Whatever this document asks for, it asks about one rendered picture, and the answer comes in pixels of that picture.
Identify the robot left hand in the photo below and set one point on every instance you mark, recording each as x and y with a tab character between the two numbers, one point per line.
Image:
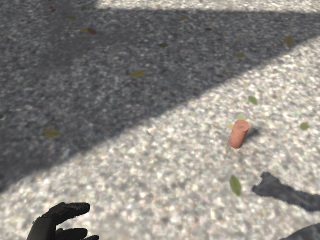
44	227

